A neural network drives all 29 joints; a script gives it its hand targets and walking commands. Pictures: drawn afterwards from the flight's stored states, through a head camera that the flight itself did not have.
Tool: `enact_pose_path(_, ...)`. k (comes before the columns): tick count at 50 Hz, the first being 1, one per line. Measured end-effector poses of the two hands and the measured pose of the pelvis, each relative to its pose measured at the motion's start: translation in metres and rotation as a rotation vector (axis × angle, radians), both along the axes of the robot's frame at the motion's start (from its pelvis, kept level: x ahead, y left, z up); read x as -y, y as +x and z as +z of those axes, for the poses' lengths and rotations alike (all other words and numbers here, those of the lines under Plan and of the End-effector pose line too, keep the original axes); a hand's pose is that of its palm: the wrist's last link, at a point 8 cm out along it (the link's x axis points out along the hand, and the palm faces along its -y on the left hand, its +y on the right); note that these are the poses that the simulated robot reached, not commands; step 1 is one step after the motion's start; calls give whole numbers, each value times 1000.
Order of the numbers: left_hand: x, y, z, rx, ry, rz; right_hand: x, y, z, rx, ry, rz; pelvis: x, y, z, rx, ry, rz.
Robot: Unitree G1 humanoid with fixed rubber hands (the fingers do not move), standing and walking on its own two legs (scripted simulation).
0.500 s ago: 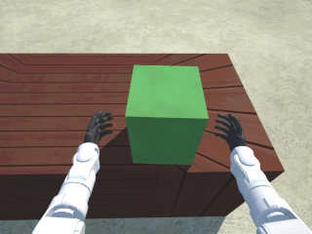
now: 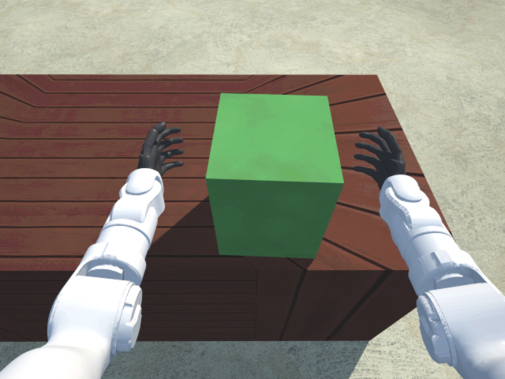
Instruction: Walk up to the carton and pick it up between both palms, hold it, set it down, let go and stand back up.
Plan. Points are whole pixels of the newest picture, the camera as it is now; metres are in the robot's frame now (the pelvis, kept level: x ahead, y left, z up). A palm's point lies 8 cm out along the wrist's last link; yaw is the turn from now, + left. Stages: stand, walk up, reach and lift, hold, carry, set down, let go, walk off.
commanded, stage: reach and lift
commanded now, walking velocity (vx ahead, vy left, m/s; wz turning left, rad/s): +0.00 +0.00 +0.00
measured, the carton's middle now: (270, 180) +0.47 +0.00 +0.01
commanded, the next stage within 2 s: none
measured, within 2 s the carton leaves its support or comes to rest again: neither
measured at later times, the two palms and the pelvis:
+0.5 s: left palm (148, 130) +0.46 +0.21 +0.13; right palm (388, 130) +0.47 -0.18 +0.14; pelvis +0.00 +0.00 +0.00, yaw +1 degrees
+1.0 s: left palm (157, 154) +0.47 +0.21 +0.07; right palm (369, 154) +0.47 -0.17 +0.08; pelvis +0.00 -0.01 -0.01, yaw +1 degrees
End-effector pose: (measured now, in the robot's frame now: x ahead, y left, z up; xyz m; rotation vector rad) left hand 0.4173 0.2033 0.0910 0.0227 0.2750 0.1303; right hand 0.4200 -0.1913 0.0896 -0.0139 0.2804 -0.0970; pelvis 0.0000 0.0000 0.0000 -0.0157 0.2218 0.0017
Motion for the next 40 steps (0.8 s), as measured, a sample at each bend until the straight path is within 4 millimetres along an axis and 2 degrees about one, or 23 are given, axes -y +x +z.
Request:
enact_pose_path(8,-5,15,20,-8,15,16,-4,20,20,2,6,-5,0,0,-1,-33,-5,7)
enact_pose_path(28,-5,50,49,-6,14,35,-8,55,55,1,-1,-10,4,-1,-4,-108,-10,13)
enact_pose_path(35,-5,59,48,-13,-1,42,-10,61,55,-4,-18,-10,6,0,-4,-131,-8,14)
enact_pose_path(40,-7,59,34,-21,9,34,-14,62,44,-10,-19,-5,6,2,-4,-141,-8,19)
